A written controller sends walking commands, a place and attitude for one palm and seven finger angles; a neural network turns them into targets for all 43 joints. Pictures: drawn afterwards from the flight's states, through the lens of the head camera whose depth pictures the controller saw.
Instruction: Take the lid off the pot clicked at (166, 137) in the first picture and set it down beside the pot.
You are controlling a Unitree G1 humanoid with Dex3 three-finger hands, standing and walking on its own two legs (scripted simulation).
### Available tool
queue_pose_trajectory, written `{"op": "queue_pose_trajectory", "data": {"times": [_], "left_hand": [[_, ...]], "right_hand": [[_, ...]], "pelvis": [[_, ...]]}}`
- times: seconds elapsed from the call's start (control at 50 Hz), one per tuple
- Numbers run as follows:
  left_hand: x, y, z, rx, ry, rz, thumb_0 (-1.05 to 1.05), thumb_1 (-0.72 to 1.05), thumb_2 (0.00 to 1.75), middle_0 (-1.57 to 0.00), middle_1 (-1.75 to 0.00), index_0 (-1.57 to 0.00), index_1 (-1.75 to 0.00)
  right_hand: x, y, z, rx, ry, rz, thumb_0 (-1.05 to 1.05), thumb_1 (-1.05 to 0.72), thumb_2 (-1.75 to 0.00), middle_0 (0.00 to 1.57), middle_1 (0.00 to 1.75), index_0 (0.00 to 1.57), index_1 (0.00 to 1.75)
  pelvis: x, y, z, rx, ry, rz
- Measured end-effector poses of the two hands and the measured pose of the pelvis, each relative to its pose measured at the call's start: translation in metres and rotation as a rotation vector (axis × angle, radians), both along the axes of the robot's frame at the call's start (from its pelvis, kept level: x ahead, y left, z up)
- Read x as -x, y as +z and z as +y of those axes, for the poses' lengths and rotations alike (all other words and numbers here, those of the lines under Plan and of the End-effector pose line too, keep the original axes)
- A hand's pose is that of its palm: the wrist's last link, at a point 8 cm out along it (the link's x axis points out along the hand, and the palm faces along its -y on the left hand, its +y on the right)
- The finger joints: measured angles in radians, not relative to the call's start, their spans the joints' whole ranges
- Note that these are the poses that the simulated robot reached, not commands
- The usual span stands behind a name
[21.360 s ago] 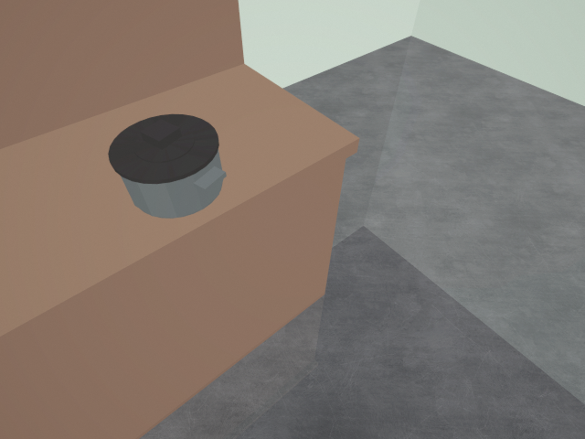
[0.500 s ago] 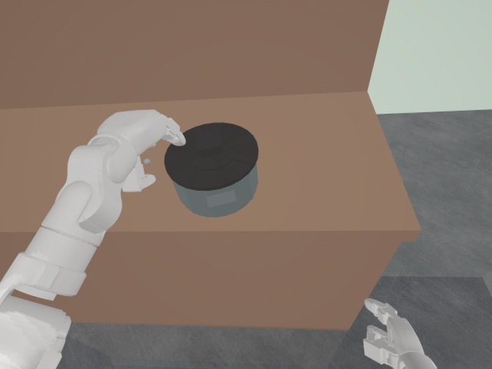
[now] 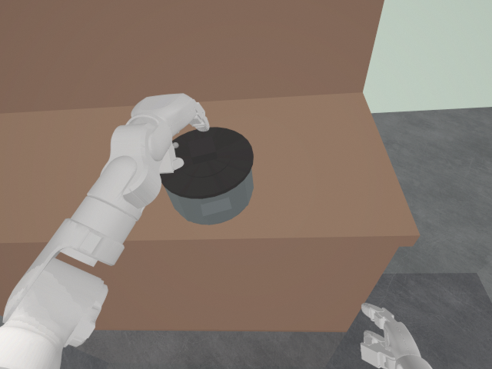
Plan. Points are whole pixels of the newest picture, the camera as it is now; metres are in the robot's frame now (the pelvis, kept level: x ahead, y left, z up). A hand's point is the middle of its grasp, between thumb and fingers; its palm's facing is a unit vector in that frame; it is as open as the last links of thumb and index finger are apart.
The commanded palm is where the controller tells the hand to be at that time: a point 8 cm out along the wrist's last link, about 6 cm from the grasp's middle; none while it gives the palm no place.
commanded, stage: move the open hand above the knob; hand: left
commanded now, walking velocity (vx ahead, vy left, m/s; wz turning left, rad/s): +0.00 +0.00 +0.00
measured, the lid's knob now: (202, 150) +0.47 +0.11 +0.10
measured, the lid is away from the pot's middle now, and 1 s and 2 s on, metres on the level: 0.00 0.00 0.00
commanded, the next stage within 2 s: lower the open fingers around the knob in 1.04 s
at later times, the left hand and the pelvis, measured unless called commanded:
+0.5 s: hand (196, 129) +0.44 +0.10 +0.17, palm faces -0.21 -0.07 -0.98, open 10.2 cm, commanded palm +0.42 +0.12 +0.24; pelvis +0.01 +0.00 +0.00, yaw +0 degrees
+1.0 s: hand (194, 135) +0.43 +0.11 +0.17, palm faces -0.19 -0.06 -0.98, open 10.2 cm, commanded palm +0.41 +0.12 +0.24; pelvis +0.00 +0.00 +0.00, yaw +0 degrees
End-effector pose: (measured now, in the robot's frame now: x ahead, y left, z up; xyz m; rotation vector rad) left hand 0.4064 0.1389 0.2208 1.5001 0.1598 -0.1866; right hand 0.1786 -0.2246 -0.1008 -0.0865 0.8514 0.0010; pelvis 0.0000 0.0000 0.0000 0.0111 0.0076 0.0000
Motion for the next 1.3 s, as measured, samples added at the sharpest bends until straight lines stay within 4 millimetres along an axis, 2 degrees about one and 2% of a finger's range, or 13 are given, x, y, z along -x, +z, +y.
{"op": "queue_pose_trajectory", "data": {"times": [0.18, 0.42, 0.66, 0.8, 1.0, 1.18, 1.3], "left_hand": [[-0.018, 0.003, -0.013, 0.014, -0.004, -0.001, 0.00, -0.32, 1.47, -0.85, -0.08, -0.84, -0.08], [-0.029, 0.003, -0.025, 0.013, -0.006, 0.003, 0.00, -0.32, 1.47, -0.85, -0.08, -0.84, -0.08], [-0.026, 0.004, -0.031, 0.016, -0.015, -0.012, 0.00, -0.32, 1.47, -0.85, -0.08, -0.84, -0.08], [-0.019, 0.009, -0.031, 0.020, -0.024, -0.037, 0.00, -0.32, 1.47, -0.85, -0.08, -0.84, -0.08], [-0.014, 0.006, -0.029, 0.006, -0.019, -0.031, 0.00, -0.32, 1.47, -0.85, -0.08, -0.84, -0.08], [-0.018, 0.007, -0.025, 0.014, 0.005, -0.018, 0.00, -0.32, 1.47, -0.85, -0.08, -0.84, -0.08], [-0.020, -0.003, -0.023, 0.036, 0.010, 0.036, 0.00, -0.32, 1.47, -0.85, -0.08, -0.84, -0.08]], "right_hand": [[0.009, -0.005, -0.006, 0.004, -0.024, 0.034, 0.01, -0.91, -0.89, 0.20, 0.30, 0.20, 0.30], [0.018, -0.009, -0.011, 0.011, -0.046, 0.069, 0.01, -0.91, -0.90, 0.20, 0.30, 0.20, 0.30], [0.017, -0.010, -0.006, -0.009, -0.045, 0.059, 0.01, -0.91, -0.90, 0.20, 0.30, 0.20, 0.30], [0.009, -0.007, -0.002, -0.019, -0.029, 0.038, 0.01, -0.91, -0.90, 0.20, 0.30, 0.20, 0.30], [0.000, -0.002, 0.000, -0.014, -0.013, 0.011, 0.01, -0.91, -0.90, 0.20, 0.30, 0.20, 0.30], [0.005, -0.004, -0.003, -0.006, -0.023, 0.024, 0.01, -0.91, -0.89, 0.20, 0.30, 0.20, 0.30], [0.012, -0.005, -0.008, 0.008, -0.037, 0.042, 0.01, -0.91, -0.89, 0.20, 0.30, 0.20, 0.30]], "pelvis": [[-0.006, 0.000, 0.000, 0.000, -0.005, 0.014], [-0.007, 0.000, 0.000, 0.000, -0.005, 0.026], [-0.006, 0.000, 0.001, -0.002, -0.010, 0.025], [-0.006, -0.001, 0.000, -0.002, -0.007, 0.020], [-0.002, -0.001, -0.001, -0.003, -0.001, 0.012], [-0.003, -0.001, -0.002, -0.003, 0.000, 0.014], [-0.004, 0.000, -0.002, -0.002, -0.001, 0.013]]}}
